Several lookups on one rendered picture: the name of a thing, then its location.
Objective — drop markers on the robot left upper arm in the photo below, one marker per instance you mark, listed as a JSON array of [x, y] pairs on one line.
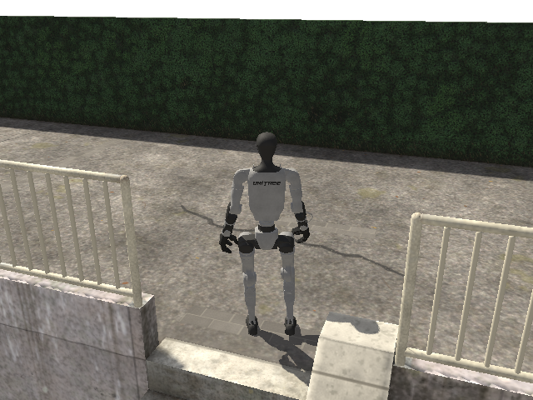
[[239, 178]]

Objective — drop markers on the robot left hand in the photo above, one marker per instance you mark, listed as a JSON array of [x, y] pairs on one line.
[[223, 241]]

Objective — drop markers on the left robot thigh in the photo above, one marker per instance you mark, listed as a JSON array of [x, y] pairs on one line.
[[246, 244]]

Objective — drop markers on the robot right forearm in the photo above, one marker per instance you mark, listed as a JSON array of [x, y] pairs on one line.
[[301, 218]]

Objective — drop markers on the robot right upper arm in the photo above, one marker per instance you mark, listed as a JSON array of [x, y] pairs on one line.
[[292, 176]]

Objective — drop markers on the robot left forearm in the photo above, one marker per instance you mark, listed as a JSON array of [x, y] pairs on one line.
[[229, 222]]

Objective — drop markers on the left robot shin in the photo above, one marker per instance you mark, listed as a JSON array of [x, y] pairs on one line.
[[250, 299]]

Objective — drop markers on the robot right hand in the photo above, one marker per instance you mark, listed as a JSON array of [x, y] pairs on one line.
[[298, 231]]

